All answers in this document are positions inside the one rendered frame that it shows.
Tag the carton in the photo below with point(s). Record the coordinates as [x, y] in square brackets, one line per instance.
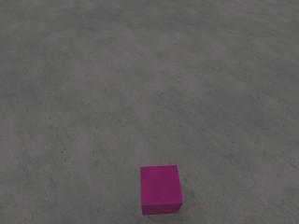
[160, 190]

